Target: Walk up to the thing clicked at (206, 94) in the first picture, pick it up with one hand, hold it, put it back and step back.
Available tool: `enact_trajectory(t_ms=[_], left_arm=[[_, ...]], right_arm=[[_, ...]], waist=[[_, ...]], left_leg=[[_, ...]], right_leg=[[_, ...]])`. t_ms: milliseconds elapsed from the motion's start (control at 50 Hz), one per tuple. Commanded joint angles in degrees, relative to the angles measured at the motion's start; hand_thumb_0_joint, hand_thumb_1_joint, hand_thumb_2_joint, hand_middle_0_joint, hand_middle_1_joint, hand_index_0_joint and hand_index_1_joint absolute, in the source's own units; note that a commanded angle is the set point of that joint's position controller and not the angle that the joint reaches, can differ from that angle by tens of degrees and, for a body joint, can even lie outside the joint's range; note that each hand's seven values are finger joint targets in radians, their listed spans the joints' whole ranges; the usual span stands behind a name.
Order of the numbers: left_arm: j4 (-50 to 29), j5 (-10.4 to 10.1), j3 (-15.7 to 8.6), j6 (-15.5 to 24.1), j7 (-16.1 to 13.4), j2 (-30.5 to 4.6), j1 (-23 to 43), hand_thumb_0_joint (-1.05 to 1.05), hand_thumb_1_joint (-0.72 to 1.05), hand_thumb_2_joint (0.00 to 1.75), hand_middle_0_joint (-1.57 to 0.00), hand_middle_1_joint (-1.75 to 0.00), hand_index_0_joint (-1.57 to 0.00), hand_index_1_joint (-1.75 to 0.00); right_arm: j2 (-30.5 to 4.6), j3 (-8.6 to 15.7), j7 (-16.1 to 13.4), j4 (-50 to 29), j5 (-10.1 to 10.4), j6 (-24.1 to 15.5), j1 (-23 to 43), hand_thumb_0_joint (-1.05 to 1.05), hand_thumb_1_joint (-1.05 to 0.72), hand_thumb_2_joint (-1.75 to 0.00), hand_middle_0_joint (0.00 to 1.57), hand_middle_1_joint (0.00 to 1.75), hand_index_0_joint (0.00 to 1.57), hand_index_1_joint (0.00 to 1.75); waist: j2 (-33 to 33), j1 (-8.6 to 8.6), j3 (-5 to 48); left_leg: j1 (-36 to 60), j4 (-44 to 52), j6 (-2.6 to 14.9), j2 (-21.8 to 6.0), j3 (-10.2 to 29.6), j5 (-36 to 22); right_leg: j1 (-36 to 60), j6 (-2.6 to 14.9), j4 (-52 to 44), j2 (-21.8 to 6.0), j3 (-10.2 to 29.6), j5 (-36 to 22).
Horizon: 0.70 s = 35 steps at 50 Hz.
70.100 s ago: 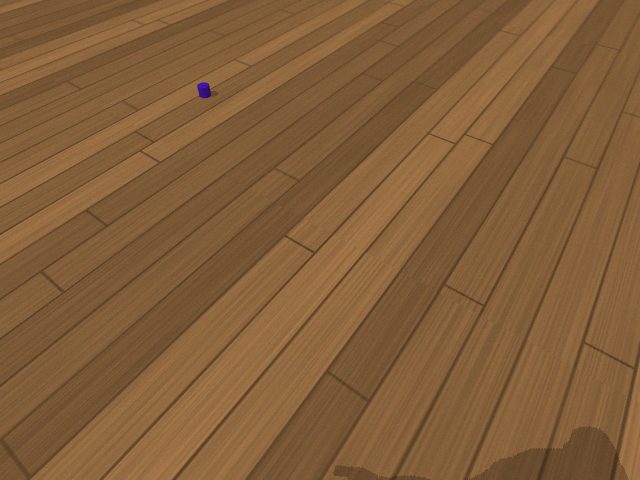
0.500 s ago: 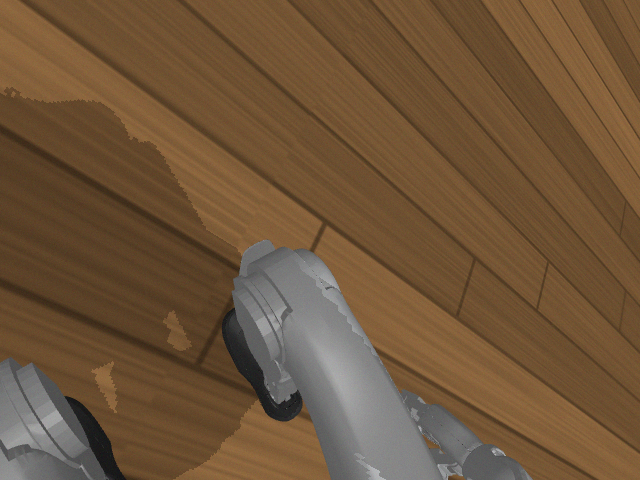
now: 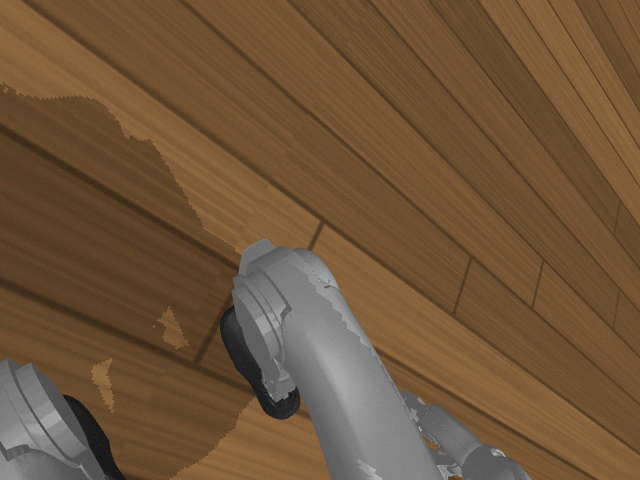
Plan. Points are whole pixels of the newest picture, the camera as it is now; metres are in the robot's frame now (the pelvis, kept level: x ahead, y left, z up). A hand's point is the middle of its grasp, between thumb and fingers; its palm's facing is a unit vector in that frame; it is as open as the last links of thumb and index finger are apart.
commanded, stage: open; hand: left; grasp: from above
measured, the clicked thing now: out of the picture +0.50 +0.33 -0.28
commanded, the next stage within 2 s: withdraw in 0.10 s
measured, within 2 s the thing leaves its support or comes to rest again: neither
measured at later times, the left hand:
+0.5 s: hand out of the picture +0.51 +0.34 -0.19, palm faces -0.30 -0.10 -0.95, open 14.0 cm
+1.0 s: hand out of the picture +0.48 +0.33 -0.09, palm faces -0.46 -0.12 -0.88, open 13.9 cm
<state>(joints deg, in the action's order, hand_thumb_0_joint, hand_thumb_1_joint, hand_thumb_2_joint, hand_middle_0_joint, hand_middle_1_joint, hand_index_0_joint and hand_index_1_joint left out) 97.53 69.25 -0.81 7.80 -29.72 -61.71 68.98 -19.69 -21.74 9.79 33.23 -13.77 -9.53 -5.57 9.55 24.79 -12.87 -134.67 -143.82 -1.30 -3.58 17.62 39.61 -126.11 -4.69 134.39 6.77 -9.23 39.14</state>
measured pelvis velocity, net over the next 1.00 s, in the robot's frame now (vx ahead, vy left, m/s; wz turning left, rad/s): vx -0.01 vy -0.01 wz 0.11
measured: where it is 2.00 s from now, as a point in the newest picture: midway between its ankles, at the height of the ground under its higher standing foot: (193, 428)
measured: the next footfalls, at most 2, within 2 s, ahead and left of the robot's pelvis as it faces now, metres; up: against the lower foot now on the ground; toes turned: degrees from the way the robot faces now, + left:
none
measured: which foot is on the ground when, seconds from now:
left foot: down 0.00-1.00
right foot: down 0.00-1.00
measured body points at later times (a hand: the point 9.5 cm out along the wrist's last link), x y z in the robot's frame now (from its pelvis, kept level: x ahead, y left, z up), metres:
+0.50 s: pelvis +0.01 +0.00 +0.00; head +0.28 +0.13 +0.34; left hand +0.52 +0.34 -0.14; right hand +0.07 -0.25 -0.06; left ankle +0.07 +0.14 -0.28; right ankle +0.11 -0.12 -0.28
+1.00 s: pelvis -0.01 -0.01 +0.04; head +0.23 +0.10 +0.41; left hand +0.51 +0.34 -0.04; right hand +0.07 -0.28 -0.04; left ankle +0.06 +0.14 -0.28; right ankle +0.11 -0.12 -0.28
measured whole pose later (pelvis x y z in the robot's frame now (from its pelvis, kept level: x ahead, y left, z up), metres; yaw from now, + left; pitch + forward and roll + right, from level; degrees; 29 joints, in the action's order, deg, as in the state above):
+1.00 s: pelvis -0.01 -0.01 +0.04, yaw +6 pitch +33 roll -10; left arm 77.9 66.5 3.9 4.0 -5.3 -47.6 68.0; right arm -19.3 -10.5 4.4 32.5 -6.3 4.2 -10.4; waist 0.4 18.2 -0.8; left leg -132.1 -132.6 -0.8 -2.3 11.2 34.4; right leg -124.5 -2.6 127.9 3.2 -5.3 37.3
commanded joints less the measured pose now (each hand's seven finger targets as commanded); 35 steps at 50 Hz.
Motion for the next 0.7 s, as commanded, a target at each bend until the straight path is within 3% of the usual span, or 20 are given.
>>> enact_trajectory(t_ms=[0, 80, 180, 260, 340, 380, 400, 500, 540, 560, 640, 660, 680], left_arm=[[-6.71, -0.47, -0.08, 0.17, -2.22, -10.78, 14.6, 0.0, -0.46, 0.9, -0.06, -1.09, -0.09, -1.05], [-6.71, -0.36, -0.49, 0.16, -2.36, -10.94, 14.51, 0.0, -0.45, 0.89, -0.06, -1.08, -0.09, -1.04], [-6.42, 0.31, -0.11, -0.08, -2.34, -11.0, 14.65, 0.0, -0.45, 0.89, -0.06, -1.09, -0.1, -1.05], [-10.47, 0.44, -0.7, -0.24, -2.09, -11.67, 15.94, 0.0, -0.52, 0.98, -0.06, -1.01, -0.07, -1.0], [-21.21, -0.09, -3.54, -1.59, -1.47, -12.97, 16.43, 0.0, -0.53, 0.99, -0.06, -1.0, -0.07, -0.99], [-22.04, -0.7, -2.5, -3.2, 0.1, -9.71, 14.07, 0.0, -0.54, 0.99, -0.06, -1.0, -0.06, -0.99], [-26.68, -1.03, -3.3, -3.55, 0.69, -10.16, 15.38, 0.0, -0.54, 0.99, -0.06, -0.99, -0.06, -0.99], [-32.15, -3.02, -3.07, -7.99, 6.94, -4.84, 10.8, 0.0, -0.53, 0.99, -0.06, -0.99, -0.06, -0.99], [-32.35, -4.28, -0.55, -9.32, 11.03, -0.2, 10.92, 0.0, -0.54, 1.0, -0.06, -0.99, -0.06, -0.99], [-33.76, -4.73, -0.6, -9.69, 12.94, -0.32, 11.69, 0.0, -0.54, 1.01, -0.07, -0.99, -0.06, -1.0], [-35.07, -5.37, 2.72, -9.64, 20.9, 5.25, 13.73, 0.0, -0.52, 1.0, -0.07, -0.98, -0.06, -0.99], [-33.39, -5.61, 4.26, -9.49, 22.35, 7.88, 13.34, 0.0, -0.51, 1.0, -0.07, -0.99, -0.07, -0.99], [-34.69, -5.48, 4.62, -8.96, 23.52, 7.96, 14.91, 0.0, -0.5, 1.0, -0.08, -0.98, -0.07, -0.98]], right_arm=[[-18.82, 5.26, -0.69, 1.22, -0.17, 0.0, -11.35, 0.0, -0.89, -0.9, 0.2, 0.3, 0.2, 0.3], [-18.77, 5.25, -0.69, 1.57, 0.04, -0.03, -11.4, 0.0, -0.89, -0.9, 0.2, 0.3, 0.2, 0.3], [-19.05, 5.11, -0.7, 1.05, -0.49, 0.53, -11.2, 0.0, -0.89, -0.9, 0.2, 0.3, 0.2, 0.3], [-18.74, 5.67, -0.62, 0.84, 0.03, 0.36, -11.36, 0.0, -0.9, -0.9, 0.2, 0.3, 0.2, 0.3], [-17.89, 7.47, -0.09, 1.01, 0.7, 0.66, -11.93, 0.0, -0.9, -0.9, 0.2, 0.3, 0.2, 0.3], [-16.95, 8.57, 0.64, 0.92, 1.39, 1.03, -11.67, 0.0, -0.9, -0.9, 0.2, 0.3, 0.2, 0.3], [-16.99, 9.47, 0.85, 0.87, 1.88, 1.47, -12.14, 0.0, -0.9, -0.9, 0.2, 0.3, 0.2, 0.3], [-15.11, 13.43, 2.09, 0.9, 4.49, 4.42, -14.12, 0.0, -0.9, -0.9, 0.2, 0.3, 0.2, 0.3], [-14.36, 14.77, 2.22, 0.73, 5.51, 6.04, -14.72, 0.0, -0.9, -0.9, 0.2, 0.3, 0.2, 0.3], [-14.97, 15.65, 1.87, 0.56, 6.04, 6.89, -15.43, 0.0, -0.9, -0.9, 0.2, 0.3, 0.2, 0.3], [-15.18, 17.73, 0.08, 0.5, 7.45, 10.17, -17.48, 0.0, -0.89, -0.9, 0.2, 0.3, 0.2, 0.3], [-14.87, 17.7, -0.39, 0.25, 7.69, 10.84, -17.53, 0.0, -0.89, -0.9, 0.2, 0.3, 0.2, 0.3], [-14.55, 18.09, -1.0, 0.16, 7.9, 11.31, -18.12, 0.0, -0.89, -0.9, 0.2, 0.3, 0.2, 0.3]], waist=[[-32.93, 3.38, 38.42], [-33.87, 3.21, 39.0], [-34.12, 3.7, 38.24], [-36.23, 2.51, 41.05], [-41.84, -0.87, 48.65], [-42.38, -1.31, 49.67], [-43.88, -2.15, 51.96], [-40.36, -5.28, 54.71], [-37.08, -4.32, 51.81], [-35.45, -4.46, 51.09], [-31.42, -4.38, 50.39], [-29.73, -3.63, 47.99], [-27.02, -3.16, 48.1]], left_leg=[[28.62, 13.14, 1.58, -2.11, -6.7, -11.95], [29.78, 12.81, 1.46, -2.1, -6.54, -14.79], [29.18, 13.57, 1.45, -2.08, -6.7, -12.65], [31.15, 13.42, 1.35, -1.98, -6.88, -14.11], [35.85, 13.98, 0.74, -1.95, -7.4, -18.06], [36.58, 14.02, 0.9, -1.86, -8.02, -19.3], [36.08, 14.25, 0.88, -1.68, -8.42, -19.47], [32.09, 15.72, 1.46, -0.76, -10.16, -17.86], [29.55, 17.51, 1.53, -0.36, -10.19, -14.36], [29.26, 18.48, 1.74, -0.07, -10.4, -13.25], [31.14, 21.52, 1.42, 0.93, -9.91, -12.2], [30.01, 22.12, 1.52, 1.17, -9.72, -11.01], [29.51, 22.04, 1.97, 1.14, -10.0, -10.22]], right_leg=[[22.66, 5.12, -11.9, 1.57, -7.61, -17.34], [21.95, 5.07, -11.23, 1.4, -8.03, -19.53], [22.65, 5.27, -11.89, 1.61, -7.77, -17.84], [22.53, 5.42, -11.53, 1.4, -7.45, -18.69], [22.0, 5.77, -10.84, 1.04, -7.54, -21.07], [21.24, 5.83, -11.21, 1.02, -6.7, -21.73], [21.95, 5.85, -11.37, 0.97, -6.35, -22.41], [21.7, 5.96, -12.39, 0.7, -4.07, -21.09], [20.84, 6.47, -13.75, 0.74, -3.31, -17.45], [20.85, 6.52, -15.17, 0.52, -3.3, -16.52], [18.91, 7.43, -17.15, -0.7, -2.93, -14.19], [18.21, 7.67, -17.89, -0.82, -2.9, -13.02], [18.56, 7.47, -18.84, -0.73, -2.68, -12.48]])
